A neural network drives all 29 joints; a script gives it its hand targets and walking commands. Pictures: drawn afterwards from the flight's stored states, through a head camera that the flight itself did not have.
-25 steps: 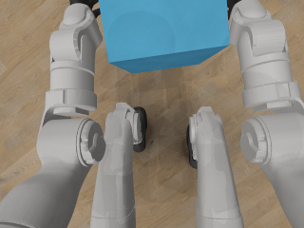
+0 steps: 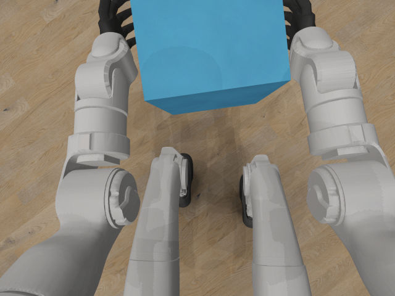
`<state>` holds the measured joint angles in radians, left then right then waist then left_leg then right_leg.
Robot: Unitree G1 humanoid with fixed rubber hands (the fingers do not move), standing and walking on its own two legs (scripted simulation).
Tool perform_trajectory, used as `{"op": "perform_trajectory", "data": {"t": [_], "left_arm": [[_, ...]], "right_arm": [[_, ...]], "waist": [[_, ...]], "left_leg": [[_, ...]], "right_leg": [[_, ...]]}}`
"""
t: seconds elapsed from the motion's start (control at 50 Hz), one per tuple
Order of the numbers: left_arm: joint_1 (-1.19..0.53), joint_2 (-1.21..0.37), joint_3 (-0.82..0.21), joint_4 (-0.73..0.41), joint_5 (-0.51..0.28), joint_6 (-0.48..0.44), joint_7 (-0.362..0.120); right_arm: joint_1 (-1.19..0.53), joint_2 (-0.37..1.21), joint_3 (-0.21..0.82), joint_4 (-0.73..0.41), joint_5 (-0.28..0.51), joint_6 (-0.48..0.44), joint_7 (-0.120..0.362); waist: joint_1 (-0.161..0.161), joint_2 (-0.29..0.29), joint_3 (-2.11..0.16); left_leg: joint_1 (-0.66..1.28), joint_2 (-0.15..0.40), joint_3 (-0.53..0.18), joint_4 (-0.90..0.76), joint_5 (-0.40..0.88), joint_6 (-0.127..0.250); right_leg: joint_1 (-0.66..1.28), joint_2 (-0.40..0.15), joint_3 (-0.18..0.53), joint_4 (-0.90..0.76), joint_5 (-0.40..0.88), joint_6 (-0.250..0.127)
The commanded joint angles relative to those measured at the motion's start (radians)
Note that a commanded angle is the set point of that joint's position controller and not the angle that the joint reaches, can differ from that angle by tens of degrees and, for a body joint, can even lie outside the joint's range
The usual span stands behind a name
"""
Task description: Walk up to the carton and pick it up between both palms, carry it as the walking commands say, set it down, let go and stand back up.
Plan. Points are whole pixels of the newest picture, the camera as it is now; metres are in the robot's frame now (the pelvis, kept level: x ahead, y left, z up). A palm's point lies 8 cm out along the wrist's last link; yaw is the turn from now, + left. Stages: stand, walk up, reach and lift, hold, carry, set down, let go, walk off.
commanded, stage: reach and lift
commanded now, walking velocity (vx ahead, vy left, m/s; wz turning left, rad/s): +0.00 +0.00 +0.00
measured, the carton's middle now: (207, 45) +0.54 +0.04 -0.09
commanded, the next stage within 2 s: none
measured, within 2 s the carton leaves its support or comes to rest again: neither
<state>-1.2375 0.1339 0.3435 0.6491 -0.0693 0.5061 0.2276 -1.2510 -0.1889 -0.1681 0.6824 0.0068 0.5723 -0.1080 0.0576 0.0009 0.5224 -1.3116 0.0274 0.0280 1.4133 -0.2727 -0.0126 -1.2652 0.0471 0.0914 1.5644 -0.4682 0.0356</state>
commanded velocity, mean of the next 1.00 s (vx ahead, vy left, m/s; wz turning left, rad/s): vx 0.00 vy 0.00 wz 0.00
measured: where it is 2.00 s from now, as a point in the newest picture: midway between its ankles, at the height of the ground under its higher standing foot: (216, 199)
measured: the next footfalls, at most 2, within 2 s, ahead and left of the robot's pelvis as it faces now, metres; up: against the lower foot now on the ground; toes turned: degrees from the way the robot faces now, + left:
none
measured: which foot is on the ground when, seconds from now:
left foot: down 0.00-1.00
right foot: down 0.00-1.00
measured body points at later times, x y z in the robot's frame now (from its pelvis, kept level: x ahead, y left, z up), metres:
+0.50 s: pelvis +0.01 +0.00 +0.07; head +0.24 +0.00 +0.44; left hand +0.49 +0.18 +0.04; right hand +0.51 -0.11 +0.03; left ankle +0.21 +0.13 -0.54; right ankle +0.15 -0.12 -0.54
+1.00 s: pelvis +0.02 +0.01 +0.12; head +0.20 +0.01 +0.52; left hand +0.48 +0.18 +0.12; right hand +0.49 -0.12 +0.11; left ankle +0.21 +0.13 -0.54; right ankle +0.15 -0.12 -0.54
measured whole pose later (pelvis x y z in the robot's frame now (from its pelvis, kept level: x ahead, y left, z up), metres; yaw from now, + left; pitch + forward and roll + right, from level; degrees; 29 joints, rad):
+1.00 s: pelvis +0.02 +0.01 +0.12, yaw -2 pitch -1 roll +1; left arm -0.98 0.05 0.30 0.59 -0.03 0.52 0.23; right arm -0.98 -0.10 -0.22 0.64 -0.05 0.55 -0.06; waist 0.08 0.00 0.48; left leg -0.72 0.03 0.02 0.88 -0.14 -0.01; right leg -0.68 0.05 0.10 1.01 -0.30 0.03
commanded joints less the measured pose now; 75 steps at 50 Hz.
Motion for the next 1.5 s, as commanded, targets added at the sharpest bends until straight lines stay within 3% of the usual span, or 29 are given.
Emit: {"op": "perform_trajectory", "data": {"t": [0.0,0.08,0.12,0.2,0.28,0.3,0.34,0.38,0.44,0.46,0.5,0.52,0.54,0.62,0.64,0.66,0.7,0.72,0.84,0.86,0.94,1.04,1.08,1.12,1.16,1.18,1.38,1.4,1.48], "left_arm": [[-0.769,-1.271,-0.615,-0.246,-0.123,0.020,-0.388],[-0.696,-1.281,-0.621,-0.215,-0.124,0.035,-0.377],[-0.724,-1.302,-0.703,-0.373,-0.136,0.029,-0.370],[-0.559,-1.279,-0.649,-0.249,-0.100,0.018,-0.373],[-0.675,-1.293,-0.726,-0.376,-0.151,0.019,-0.364],[-0.542,-1.243,-0.618,-0.223,-0.089,0.021,-0.379],[-0.617,-1.223,-0.628,-0.324,-0.097,-0.003,-0.383],[-0.614,-1.277,-0.668,-0.360,-0.112,0.001,-0.386],[-0.595,-1.242,-0.666,-0.343,-0.100,-0.006,-0.407],[-0.631,-1.262,-0.663,-0.386,-0.130,-0.010,-0.413],[-0.568,-1.264,-0.677,-0.287,-0.118,0.013,-0.406],[-0.554,-1.280,-0.695,-0.344,-0.126,0.007,-0.401],[-0.540,-1.214,-0.657,-0.328,-0.084,0.005,-0.405],[-0.528,-1.349,-0.672,-0.261,-0.117,0.013,-0.411],[-0.536,-1.344,-0.703,-0.298,-0.102,0.019,-0.415],[-0.511,-1.396,-0.728,-0.241,-0.110,0.022,-0.412],[-0.635,-1.340,-0.711,-0.353,-0.105,0.007,-0.415],[-0.623,-1.427,-0.770,-0.376,-0.137,0.023,-0.405],[-0.528,-1.373,-0.699,-0.280,-0.072,0.029,-0.403],[-0.480,-1.414,-0.686,-0.221,-0.078,0.037,-0.409],[-0.451,-1.364,-0.634,-0.230,-0.049,0.033,-0.412],[-0.359,-1.387,-0.699,-0.257,-0.034,0.015,-0.424],[-0.409,-1.385,-0.742,-0.388,-0.109,0.014,-0.433],[-0.344,-1.378,-0.709,-0.245,-0.067,0.030,-0.425],[-0.165,-1.365,-0.611,-0.134,0.036,0.032,-0.431],[-0.213,-1.444,-0.665,-0.189,-0.015,0.031,-0.434],[-0.040,-1.405,-0.394,0.115,0.110,0.113,-0.483],[-0.074,-1.401,-0.403,0.124,0.083,0.137,-0.487],[-0.070,-1.447,-0.468,0.075,0.032,0.153,-0.496]], "right_arm": [[-0.908,1.268,0.434,-0.350,0.169,-0.130,0.329],[-0.982,1.238,0.492,-0.463,0.207,-0.135,0.334],[-0.909,1.261,0.498,-0.476,0.218,-0.129,0.333],[-0.885,1.259,0.516,-0.465,0.203,-0.144,0.328],[-0.908,1.258,0.523,-0.547,0.223,-0.144,0.320],[-0.880,1.236,0.501,-0.456,0.182,-0.143,0.321],[-0.862,1.291,0.545,-0.476,0.197,-0.140,0.319],[-0.827,1.285,0.518,-0.482,0.193,-0.152,0.320],[-0.834,1.318,0.539,-0.501,0.188,-0.153,0.318],[-0.790,1.361,0.552,-0.487,0.182,-0.141,0.311],[-0.884,1.284,0.552,-0.512,0.209,-0.146,0.310],[-0.806,1.280,0.532,-0.492,0.192,-0.145,0.318],[-0.796,1.301,0.528,-0.475,0.184,-0.143,0.322],[-0.815,1.304,0.496,-0.471,0.167,-0.150,0.330],[-0.778,1.318,0.497,-0.450,0.175,-0.145,0.334],[-0.679,1.262,0.414,-0.361,0.108,-0.145,0.346],[-0.737,1.310,0.440,-0.364,0.142,-0.152,0.376],[-0.750,1.287,0.420,-0.411,0.145,-0.157,0.373],[-0.728,1.351,0.457,-0.371,0.139,-0.145,0.389],[-0.788,1.274,0.437,-0.421,0.138,-0.162,0.390],[-0.753,1.311,0.474,-0.398,0.151,-0.145,0.380],[-0.542,1.345,0.464,-0.360,0.093,-0.159,0.365],[-0.707,1.351,0.589,-0.587,0.198,-0.170,0.362],[-0.634,1.306,0.458,-0.434,0.118,-0.153,0.367],[-0.444,1.334,0.434,-0.317,0.052,-0.133,0.362],[-0.544,1.352,0.484,-0.440,0.101,-0.151,0.376],[-0.279,1.400,0.235,-0.068,-0.048,-0.069,0.384],[-0.237,1.347,0.178,-0.034,-0.063,-0.053,0.390],[-0.362,1.345,0.300,-0.226,0.012,-0.070,0.382]], "waist": [[0.017,-0.113,-2.546],[0.053,-0.086,-2.568],[0.018,-0.033,-2.678],[0.074,-0.095,-2.555],[0.034,-0.087,-2.650],[0.072,-0.108,-2.396],[0.111,-0.145,-2.501],[0.053,-0.072,-2.508],[0.092,-0.074,-2.490],[0.044,-0.154,-2.559],[0.071,-0.106,-2.491],[0.030,-0.132,-2.492],[0.098,-0.088,-2.401],[0.015,-0.126,-2.396],[0.050,-0.100,-2.442],[-0.058,-0.048,-2.337],[0.041,-0.015,-2.330],[-0.039,0.005,-2.407],[0.061,-0.046,-2.267],[0.016,-0.039,-2.232],[0.074,-0.066,-2.195],[0.033,-0.044,-2.105],[0.059,-0.060,-2.298],[0.024,-0.085,-2.110],[0.073,-0.089,-1.792],[0.044,-0.087,-1.920],[0.050,-0.072,-1.063],[-0.018,-0.045,-0.985],[0.020,-0.057,-1.146]], "left_leg": [[1.049,-0.164,-0.106,-0.194,-0.034,-0.019],[1.095,-0.173,-0.103,-0.221,0.020,-0.020],[1.224,-0.175,-0.101,-0.226,0.104,-0.033],[1.166,-0.165,-0.106,-0.258,0.173,-0.010],[1.312,-0.173,-0.106,-0.295,0.184,-0.029],[1.129,-0.173,-0.081,-0.297,0.181,-0.011],[1.140,-0.178,-0.055,-0.322,0.164,-0.003],[1.233,-0.174,-0.076,-0.360,0.200,-0.010],[1.204,-0.173,-0.057,-0.370,0.172,-0.008],[1.247,-0.186,-0.056,-0.375,0.191,0.005],[1.282,-0.164,-0.077,-0.412,0.164,-0.007],[1.325,-0.156,-0.093,-0.410,0.203,-0.016],[1.296,-0.158,-0.073,-0.436,0.164,-0.003],[1.354,-0.146,-0.098,-0.487,0.106,-0.016],[1.399,-0.150,-0.086,-0.474,0.161,-0.022],[1.407,-0.131,-0.137,-0.503,0.075,-0.040],[1.438,-0.128,-0.135,-0.543,0.003,-0.044],[1.556,-0.129,-0.169,-0.554,0.011,-0.056],[1.530,-0.119,-0.134,-0.621,0.003,-0.033],[1.525,-0.121,-0.158,-0.622,-0.007,-0.038],[1.510,-0.134,-0.087,-0.645,0.080,-0.022],[1.532,-0.128,-0.091,-0.671,0.224,-0.027],[1.679,-0.146,-0.072,-0.686,0.301,-0.013],[1.608,-0.119,-0.102,-0.702,0.190,-0.035],[1.450,-0.129,-0.065,-0.726,0.230,-0.014],[1.606,-0.127,-0.079,-0.750,0.249,-0.019],[1.358,-0.127,-0.050,-0.848,-0.101,0.006],[1.337,-0.127,-0.059,-0.863,-0.166,-0.012],[1.470,-0.143,-0.045,-0.853,0.009,-0.019]], "right_leg": [[0.430,0.116,-0.083,-0.385,-0.001,-0.015],[0.463,0.114,-0.072,-0.411,0.041,-0.015],[0.552,0.117,-0.061,-0.436,0.119,-0.024],[0.544,0.118,-0.056,-0.463,0.141,-0.014],[0.649,0.120,-0.051,-0.522,0.165,-0.018],[0.569,0.104,-0.041,-0.532,0.135,-0.012],[0.720,0.106,-0.029,-0.561,0.122,-0.007],[0.714,0.102,-0.028,-0.584,0.175,-0.020],[0.749,0.097,-0.022,-0.612,0.144,-0.018],[0.819,0.107,-0.045,-0.623,0.170,-0.002],[0.753,0.094,-0.019,-0.659,0.115,-0.012],[0.730,0.104,-0.036,-0.652,0.162,-0.014],[0.717,0.095,-0.013,-0.683,0.117,-0.016],[0.735,0.096,-0.040,-0.710,0.091,-0.014],[0.741,0.093,-0.027,-0.714,0.125,-0.020],[0.654,0.086,-0.040,-0.720,0.095,-0.036],[0.630,0.092,-0.038,-0.736,0.034,-0.036],[0.682,0.088,-0.048,-0.734,0.082,-0.050],[0.713,0.076,-0.020,-0.826,0.052,-0.029],[0.673,0.076,-0.034,-0.813,0.051,-0.031],[0.818,0.062,-0.008,-0.883,0.067,-0.033],[0.806,0.075,-0.023,-0.915,0.193,-0.032],[0.928,0.078,-0.016,-0.937,0.255,-0.022],[0.839,0.078,-0.020,-0.943,0.174,-0.025],[0.812,0.072,-0.013,-0.976,0.178,-0.029],[0.828,0.083,-0.030,-0.985,0.194,-0.027],[0.654,0.022,-0.012,-1.110,-0.120,-0.060],[0.632,0.014,-0.021,-1.126,-0.162,-0.076],[0.715,0.007,0.003,-1.157,-0.019,-0.076]]}}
